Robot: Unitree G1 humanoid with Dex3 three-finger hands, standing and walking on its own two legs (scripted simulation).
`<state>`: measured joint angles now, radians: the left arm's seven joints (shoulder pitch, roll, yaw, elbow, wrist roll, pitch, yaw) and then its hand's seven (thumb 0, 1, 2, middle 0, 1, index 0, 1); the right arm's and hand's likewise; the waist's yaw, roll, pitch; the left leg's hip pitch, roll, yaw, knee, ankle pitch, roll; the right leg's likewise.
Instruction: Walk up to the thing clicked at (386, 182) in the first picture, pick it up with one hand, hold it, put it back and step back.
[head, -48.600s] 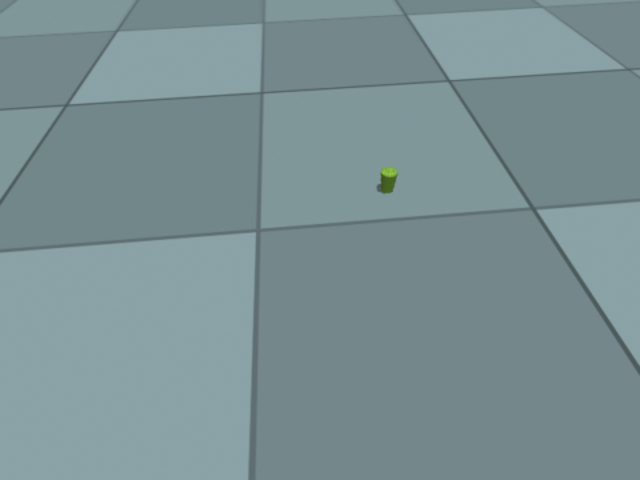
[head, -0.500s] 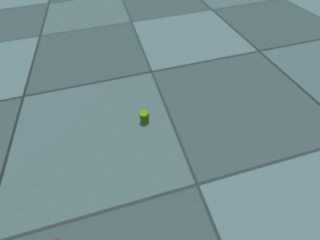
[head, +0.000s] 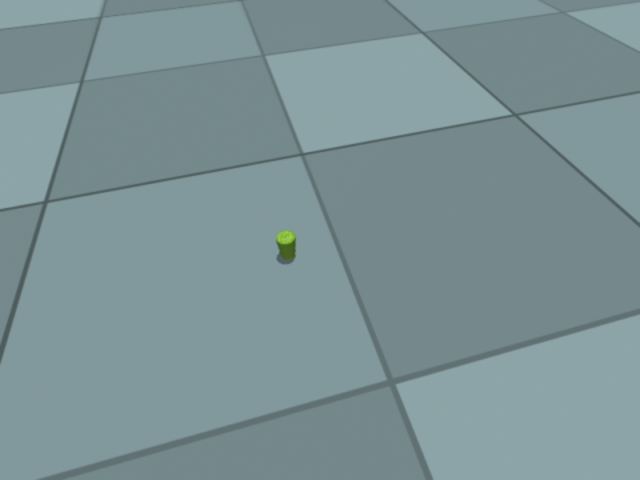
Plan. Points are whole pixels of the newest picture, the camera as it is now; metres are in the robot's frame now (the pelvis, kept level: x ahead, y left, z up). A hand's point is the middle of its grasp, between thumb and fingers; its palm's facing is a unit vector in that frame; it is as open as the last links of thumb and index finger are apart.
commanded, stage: step back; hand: left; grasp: from above
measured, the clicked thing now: (286, 245) +1.09 +0.20 -0.71
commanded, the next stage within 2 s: stand in 0.40 s
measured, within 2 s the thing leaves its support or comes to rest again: neither
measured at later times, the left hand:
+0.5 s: hand out of the picture +0.15 +0.26 -0.13, palm faces -0.01 -0.94 -0.35, open 7.4 cm
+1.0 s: hand out of the picture +0.05 +0.25 -0.14, palm faces -0.02 -0.94 -0.34, open 7.4 cm
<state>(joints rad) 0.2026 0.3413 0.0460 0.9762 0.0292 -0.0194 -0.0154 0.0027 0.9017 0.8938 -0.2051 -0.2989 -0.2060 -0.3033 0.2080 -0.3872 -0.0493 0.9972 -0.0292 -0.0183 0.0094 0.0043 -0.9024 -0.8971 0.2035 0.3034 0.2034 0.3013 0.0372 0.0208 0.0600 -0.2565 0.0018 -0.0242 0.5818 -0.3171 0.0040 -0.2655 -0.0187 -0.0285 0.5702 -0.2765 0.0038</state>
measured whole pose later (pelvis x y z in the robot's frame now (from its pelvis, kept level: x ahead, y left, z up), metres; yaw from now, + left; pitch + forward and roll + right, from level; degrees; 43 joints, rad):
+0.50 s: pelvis +0.03 +0.01 +0.01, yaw -1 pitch -2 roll +0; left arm 0.04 0.35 0.02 1.07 0.00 -0.01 0.01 0.00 0.91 0.89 -0.20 -0.30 -0.20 -0.30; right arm 0.06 -0.33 -0.01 1.08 -0.01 -0.02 0.01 0.00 -0.90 -0.90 0.20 0.30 0.20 0.30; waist 0.01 0.00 0.06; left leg -0.12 -0.01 0.01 0.42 -0.25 0.02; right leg -0.14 -0.03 0.00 0.40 -0.23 0.03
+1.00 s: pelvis +0.00 +0.00 +0.02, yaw -1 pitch -3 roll +0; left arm 0.13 0.35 0.01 1.16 0.01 -0.01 -0.01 0.00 0.91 0.89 -0.20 -0.30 -0.20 -0.30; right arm 0.11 -0.34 -0.01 1.14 -0.01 -0.01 0.02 0.00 -0.90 -0.90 0.20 0.30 0.20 0.30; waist 0.01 0.00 0.06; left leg -0.11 0.00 -0.01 0.32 -0.16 0.00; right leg -0.13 -0.02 -0.01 0.33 -0.15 0.01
